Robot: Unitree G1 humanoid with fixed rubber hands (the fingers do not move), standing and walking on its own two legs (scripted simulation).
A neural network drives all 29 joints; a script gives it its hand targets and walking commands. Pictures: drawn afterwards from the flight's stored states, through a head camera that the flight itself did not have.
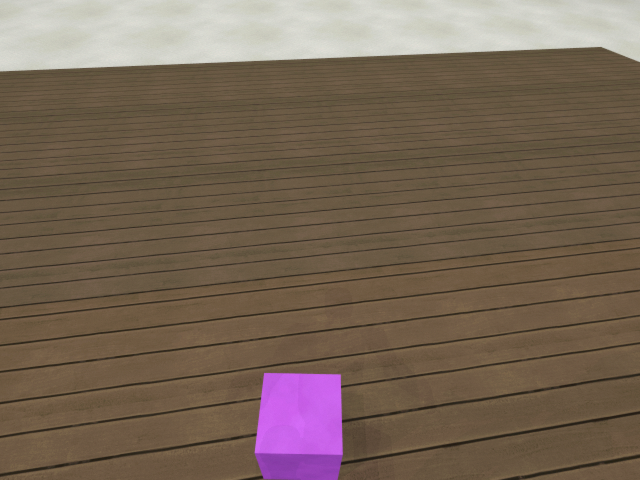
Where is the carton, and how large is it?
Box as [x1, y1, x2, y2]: [255, 373, 342, 479]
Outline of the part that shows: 264,373 255,446 255,455 263,477 278,479 337,479 342,455 340,374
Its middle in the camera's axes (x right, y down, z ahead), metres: -0.05 +0.52 +1.07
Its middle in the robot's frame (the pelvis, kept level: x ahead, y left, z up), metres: +0.43 +0.05 -0.66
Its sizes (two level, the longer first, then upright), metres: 0.210 0.200 0.250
